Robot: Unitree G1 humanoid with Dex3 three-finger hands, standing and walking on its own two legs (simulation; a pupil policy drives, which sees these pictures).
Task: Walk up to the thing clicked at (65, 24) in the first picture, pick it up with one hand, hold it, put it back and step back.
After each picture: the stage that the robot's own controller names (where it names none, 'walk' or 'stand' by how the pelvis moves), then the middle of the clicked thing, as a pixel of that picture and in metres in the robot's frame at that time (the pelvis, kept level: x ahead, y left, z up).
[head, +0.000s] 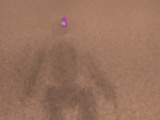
stand; (64, 22) +1.68 +0.24 -0.72
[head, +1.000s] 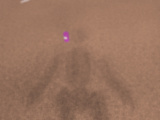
walk; (66, 36) +1.56 +0.31 -0.72
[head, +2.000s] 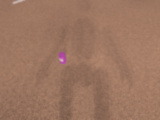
walk; (62, 58) +1.04 +0.28 -0.72
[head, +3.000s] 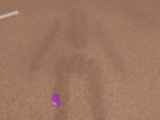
walk; (56, 100) +0.59 +0.22 -0.70
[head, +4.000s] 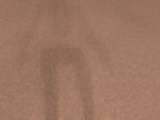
walk; out of the picture +0.33 +0.15 -0.70
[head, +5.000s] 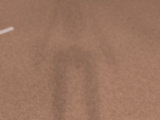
stand; out of the picture +0.28 +0.16 -0.72
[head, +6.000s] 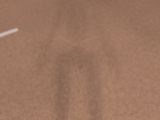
stand; out of the picture +0.30 +0.15 -0.73
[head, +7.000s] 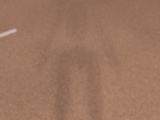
stand; out of the picture +0.28 +0.17 -0.73
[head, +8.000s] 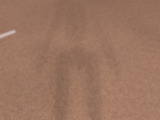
stand; out of the picture +0.28 +0.17 -0.73
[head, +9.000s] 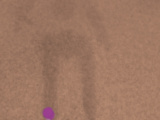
go down; (48, 113) +0.31 +0.16 -0.62
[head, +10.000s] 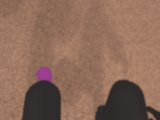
go down; (45, 76) +0.39 +0.15 -0.33
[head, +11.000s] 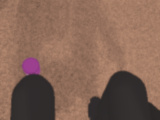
close in; (31, 68) +0.39 +0.16 -0.29
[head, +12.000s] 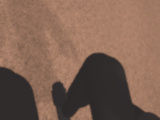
close; out of the picture +0.39 +0.19 -0.23
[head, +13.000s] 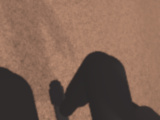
close; out of the picture +0.38 +0.20 -0.22
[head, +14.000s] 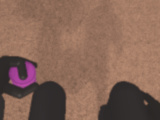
lift; (24, 79) +0.31 +0.19 -0.07
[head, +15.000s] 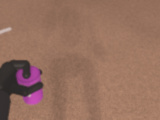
hold; (31, 85) +0.32 +0.17 +0.05
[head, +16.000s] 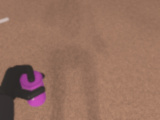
hold; (34, 89) +0.32 +0.17 +0.00
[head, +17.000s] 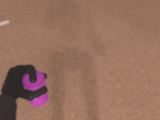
crouch; (36, 89) +0.31 +0.16 +0.00
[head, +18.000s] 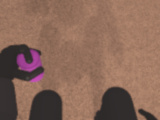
crouch; (31, 66) +0.38 +0.16 -0.09
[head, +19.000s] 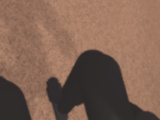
lower; out of the picture +0.43 +0.23 -0.23
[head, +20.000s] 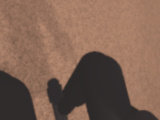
lower; out of the picture +0.41 +0.22 -0.23
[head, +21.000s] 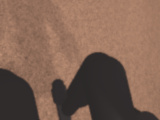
lower; out of the picture +0.40 +0.21 -0.23
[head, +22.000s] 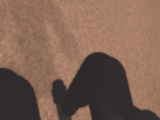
lower; out of the picture +0.39 +0.21 -0.23
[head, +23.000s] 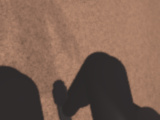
loosen; out of the picture +0.39 +0.20 -0.23
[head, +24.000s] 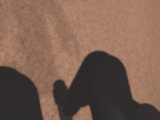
withdraw; out of the picture +0.38 +0.20 -0.23
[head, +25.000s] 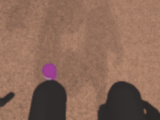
walk; (50, 72) +0.40 +0.15 -0.36
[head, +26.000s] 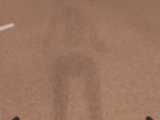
stand; out of the picture +0.30 +0.14 -0.66
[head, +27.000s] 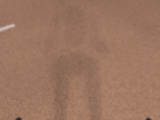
stand; out of the picture +0.31 +0.16 -0.67
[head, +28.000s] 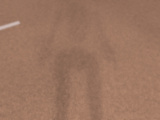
stand; out of the picture +0.31 +0.14 -0.69
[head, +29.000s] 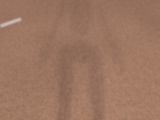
walk; out of the picture +0.33 +0.16 -0.72
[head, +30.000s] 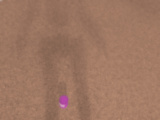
walk; (63, 102) +0.46 +0.08 -0.71
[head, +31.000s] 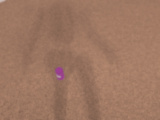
walk; (59, 73) +0.74 +0.24 -0.69
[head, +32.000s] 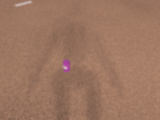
stand; (66, 65) +0.98 +0.16 -0.71
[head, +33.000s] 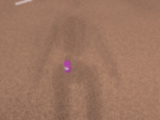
stand; (67, 66) +0.95 +0.15 -0.73
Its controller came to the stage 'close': yes
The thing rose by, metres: 0.72
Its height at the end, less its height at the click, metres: +0.00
